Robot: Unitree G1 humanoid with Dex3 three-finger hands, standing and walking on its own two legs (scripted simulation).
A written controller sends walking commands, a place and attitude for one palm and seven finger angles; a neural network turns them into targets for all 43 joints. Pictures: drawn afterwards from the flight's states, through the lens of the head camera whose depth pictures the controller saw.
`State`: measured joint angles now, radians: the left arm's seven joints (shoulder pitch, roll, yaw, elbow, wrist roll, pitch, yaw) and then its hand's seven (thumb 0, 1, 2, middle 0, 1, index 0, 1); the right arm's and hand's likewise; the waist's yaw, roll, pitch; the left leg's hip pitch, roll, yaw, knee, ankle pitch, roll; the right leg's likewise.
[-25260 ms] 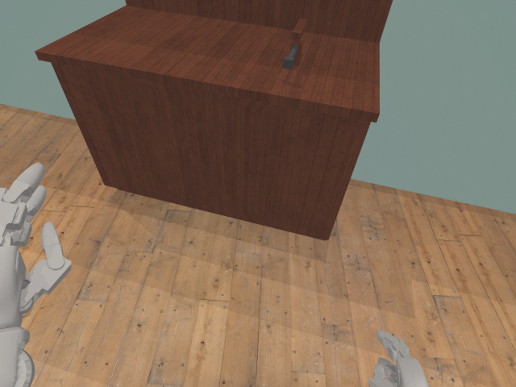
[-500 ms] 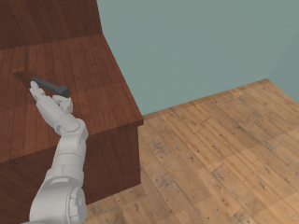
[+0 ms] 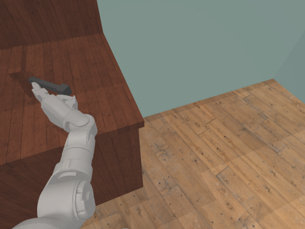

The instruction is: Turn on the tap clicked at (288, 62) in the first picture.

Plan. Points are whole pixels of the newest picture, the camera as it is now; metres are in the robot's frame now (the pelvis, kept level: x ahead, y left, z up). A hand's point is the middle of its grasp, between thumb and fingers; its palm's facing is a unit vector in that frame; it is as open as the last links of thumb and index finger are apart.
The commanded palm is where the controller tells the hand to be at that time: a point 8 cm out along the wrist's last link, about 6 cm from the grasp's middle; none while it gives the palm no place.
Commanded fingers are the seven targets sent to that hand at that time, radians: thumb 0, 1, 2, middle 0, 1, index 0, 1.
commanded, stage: push the lever round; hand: left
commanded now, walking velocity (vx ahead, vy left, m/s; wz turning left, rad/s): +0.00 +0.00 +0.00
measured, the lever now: (64, 91) +0.48 +0.25 +0.10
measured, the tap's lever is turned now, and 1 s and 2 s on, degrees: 46 75 76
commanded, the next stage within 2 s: lift the hand up off the lever in 0.86 s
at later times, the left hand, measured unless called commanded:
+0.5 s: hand (82, 91) +0.47 +0.20 +0.10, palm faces +0.83 -0.54 -0.13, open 7.7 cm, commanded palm +0.42 +0.21 +0.10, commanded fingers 0.00 0.90 0.90 -0.15 -0.15 -0.15 -0.15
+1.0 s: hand (86, 82) +0.52 +0.19 +0.10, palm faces +0.82 -0.55 -0.14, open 7.8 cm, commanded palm +0.46 +0.21 +0.11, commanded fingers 0.00 0.90 0.90 -0.15 -0.15 -0.15 -0.15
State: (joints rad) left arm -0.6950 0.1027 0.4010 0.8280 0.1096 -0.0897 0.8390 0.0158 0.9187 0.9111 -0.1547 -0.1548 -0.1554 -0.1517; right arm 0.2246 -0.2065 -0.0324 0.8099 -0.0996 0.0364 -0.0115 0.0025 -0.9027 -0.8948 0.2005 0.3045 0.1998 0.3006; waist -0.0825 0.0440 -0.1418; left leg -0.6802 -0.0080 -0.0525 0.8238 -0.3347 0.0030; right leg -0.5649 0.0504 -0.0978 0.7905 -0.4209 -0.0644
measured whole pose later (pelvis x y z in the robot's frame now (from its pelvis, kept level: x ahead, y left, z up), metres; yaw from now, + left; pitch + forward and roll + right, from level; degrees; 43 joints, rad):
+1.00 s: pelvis +0.01 +0.00 -0.01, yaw -1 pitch +18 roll -2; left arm -0.97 0.21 0.55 1.08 0.20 -0.07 0.94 0.01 0.90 0.91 -0.16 -0.16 -0.16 -0.15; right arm 0.34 -0.21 -0.03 0.83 -0.14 0.00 0.06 0.00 -0.90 -0.89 0.20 0.30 0.20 0.30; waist -0.16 0.06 -0.17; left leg -0.81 0.01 -0.05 0.85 -0.35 0.00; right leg -0.69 0.07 -0.09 0.81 -0.43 -0.07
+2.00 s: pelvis +0.00 -0.01 +0.01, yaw +0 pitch +12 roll -2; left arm -0.92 0.16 0.46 0.95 0.15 0.07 0.91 0.01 0.90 0.90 -0.15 -0.15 -0.16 -0.15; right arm 0.30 -0.22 -0.03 0.86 -0.11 -0.01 0.03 0.00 -0.90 -0.89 0.20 0.30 0.20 0.30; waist -0.11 0.05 -0.14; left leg -0.66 0.00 -0.06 0.76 -0.31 -0.01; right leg -0.54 0.06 -0.11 0.71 -0.39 -0.07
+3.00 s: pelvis +0.01 -0.01 +0.02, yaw +0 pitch +9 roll -1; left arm -0.88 0.12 0.46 0.79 0.13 0.21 0.91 0.01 0.90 0.90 -0.16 -0.16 -0.16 -0.15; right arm 0.24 -0.21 -0.03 0.85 -0.09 -0.01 0.01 0.00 -0.90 -0.89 0.20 0.30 0.20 0.30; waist -0.07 0.06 -0.14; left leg -0.54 0.00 -0.04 0.67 -0.29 -0.01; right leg -0.43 0.06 -0.08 0.64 -0.37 -0.07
